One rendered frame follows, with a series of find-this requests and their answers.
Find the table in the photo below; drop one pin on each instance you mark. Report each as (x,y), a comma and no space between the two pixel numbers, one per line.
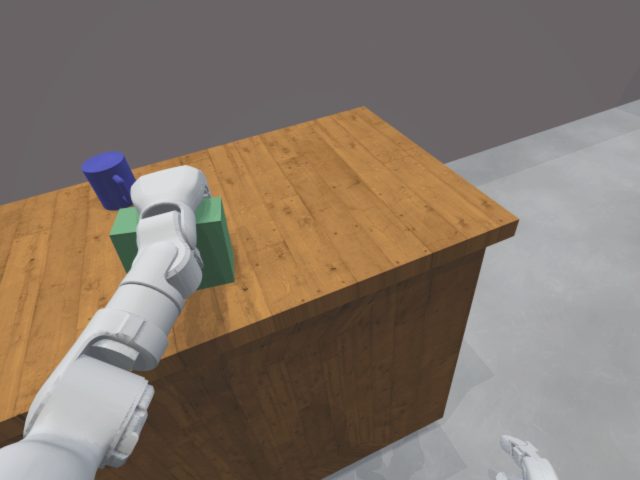
(356,259)

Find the robot right hand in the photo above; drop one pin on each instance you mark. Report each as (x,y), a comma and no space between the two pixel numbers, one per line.
(526,456)

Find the left robot forearm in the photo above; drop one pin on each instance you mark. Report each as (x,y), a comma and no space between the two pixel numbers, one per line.
(131,331)

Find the sponge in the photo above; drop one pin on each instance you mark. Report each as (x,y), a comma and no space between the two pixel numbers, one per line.
(213,241)

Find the robot left hand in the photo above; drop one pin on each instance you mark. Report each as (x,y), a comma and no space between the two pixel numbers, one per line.
(183,183)

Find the left robot upper arm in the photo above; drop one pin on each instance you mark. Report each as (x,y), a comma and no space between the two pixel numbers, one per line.
(93,418)

